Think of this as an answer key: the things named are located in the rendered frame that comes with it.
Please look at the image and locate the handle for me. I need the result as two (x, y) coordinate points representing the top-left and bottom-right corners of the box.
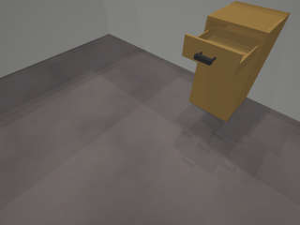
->
(193, 52), (217, 66)

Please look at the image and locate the drawer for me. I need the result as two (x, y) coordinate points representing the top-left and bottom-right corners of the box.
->
(182, 26), (262, 78)

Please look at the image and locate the cabinet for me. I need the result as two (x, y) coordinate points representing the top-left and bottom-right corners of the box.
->
(189, 1), (291, 122)

